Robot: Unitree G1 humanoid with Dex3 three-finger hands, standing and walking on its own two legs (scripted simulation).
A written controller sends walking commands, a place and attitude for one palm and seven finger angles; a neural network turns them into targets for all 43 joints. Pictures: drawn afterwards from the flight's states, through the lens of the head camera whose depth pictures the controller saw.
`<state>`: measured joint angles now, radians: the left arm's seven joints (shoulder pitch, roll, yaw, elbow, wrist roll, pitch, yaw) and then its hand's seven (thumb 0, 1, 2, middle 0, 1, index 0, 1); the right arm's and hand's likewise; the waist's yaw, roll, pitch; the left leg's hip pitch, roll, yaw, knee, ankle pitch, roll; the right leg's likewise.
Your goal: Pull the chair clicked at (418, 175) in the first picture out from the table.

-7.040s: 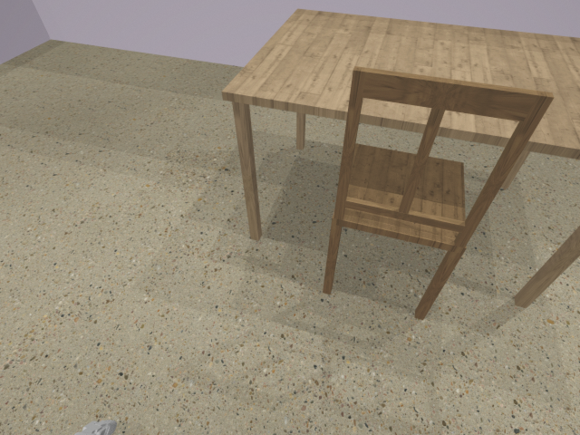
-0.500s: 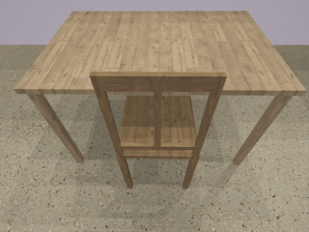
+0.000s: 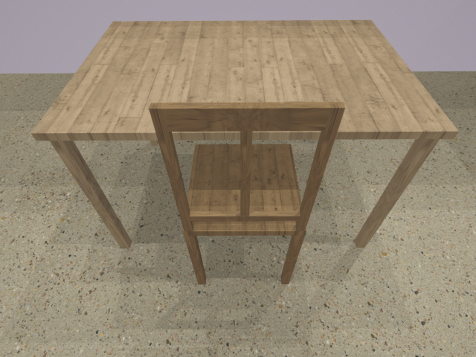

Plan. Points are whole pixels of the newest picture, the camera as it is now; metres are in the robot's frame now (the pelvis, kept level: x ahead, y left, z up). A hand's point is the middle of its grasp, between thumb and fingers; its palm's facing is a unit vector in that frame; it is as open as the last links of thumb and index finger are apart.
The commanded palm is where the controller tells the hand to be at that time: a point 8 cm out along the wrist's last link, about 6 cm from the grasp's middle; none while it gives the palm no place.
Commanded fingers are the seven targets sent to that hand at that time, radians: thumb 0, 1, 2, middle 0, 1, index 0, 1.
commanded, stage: come to a stop and stand still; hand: left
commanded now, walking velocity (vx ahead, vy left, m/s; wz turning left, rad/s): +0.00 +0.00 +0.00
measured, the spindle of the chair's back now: (245, 178) +0.54 +0.01 -0.08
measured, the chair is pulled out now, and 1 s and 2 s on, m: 0.00 0.00 0.00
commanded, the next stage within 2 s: look again from close up in 0.08 s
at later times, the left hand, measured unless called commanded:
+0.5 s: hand out of the picture +0.01 +0.17 -0.18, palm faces +0.03 -0.98 -0.18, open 7.3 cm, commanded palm none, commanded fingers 0.00 0.90 0.90 -0.20 -0.30 -0.20 -0.30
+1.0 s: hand out of the picture +0.03 +0.17 -0.17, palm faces +0.03 -0.98 -0.19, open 7.3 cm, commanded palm none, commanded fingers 0.00 0.90 0.90 -0.20 -0.30 -0.20 -0.30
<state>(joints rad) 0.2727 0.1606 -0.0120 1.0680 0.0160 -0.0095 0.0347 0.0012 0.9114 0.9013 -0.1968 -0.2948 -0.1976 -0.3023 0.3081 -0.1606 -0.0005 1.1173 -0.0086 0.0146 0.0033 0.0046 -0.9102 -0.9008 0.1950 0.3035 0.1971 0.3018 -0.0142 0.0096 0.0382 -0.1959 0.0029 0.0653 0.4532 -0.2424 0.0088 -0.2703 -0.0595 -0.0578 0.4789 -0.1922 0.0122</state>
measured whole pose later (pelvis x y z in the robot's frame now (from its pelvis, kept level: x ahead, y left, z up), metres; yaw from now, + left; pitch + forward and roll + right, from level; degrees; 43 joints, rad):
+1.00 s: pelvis +0.03 +0.01 +0.00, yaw -1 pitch -2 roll +1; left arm 0.29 0.13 0.01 1.13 0.02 -0.02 0.04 0.00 0.91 0.90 -0.19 -0.29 -0.20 -0.30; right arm 0.26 -0.13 0.00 1.17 0.00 -0.01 -0.02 0.01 -0.92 -0.90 0.20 0.30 0.20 0.30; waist 0.01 0.00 0.06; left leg -0.11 0.00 0.08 0.42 -0.28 0.02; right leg -0.20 -0.06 -0.04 0.46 -0.23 0.03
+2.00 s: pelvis +0.11 -0.02 -0.01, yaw +4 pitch -1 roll +1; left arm 0.18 0.15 0.03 1.00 0.02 -0.01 0.06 0.00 0.91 0.90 -0.20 -0.29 -0.20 -0.30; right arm 0.19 -0.18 -0.03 1.00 0.00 0.01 -0.02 0.01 -0.92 -0.90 0.20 0.30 0.20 0.30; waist 0.01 0.02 0.09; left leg -0.26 0.00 0.06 0.68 -0.35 0.00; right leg -0.25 -0.03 -0.05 0.59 -0.29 -0.01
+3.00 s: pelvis +0.10 +0.01 +0.00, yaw +2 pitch -2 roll +1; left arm 0.32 0.12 -0.01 1.10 0.02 -0.02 0.04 0.00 0.92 0.90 -0.20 -0.29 -0.20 -0.30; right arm 0.28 -0.15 -0.01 1.11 0.00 -0.01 -0.02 0.01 -0.93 -0.90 0.20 0.30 0.20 0.30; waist 0.00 0.00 0.01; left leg -0.22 -0.01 0.08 0.42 -0.18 0.03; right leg -0.19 -0.04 0.00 0.46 -0.25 0.02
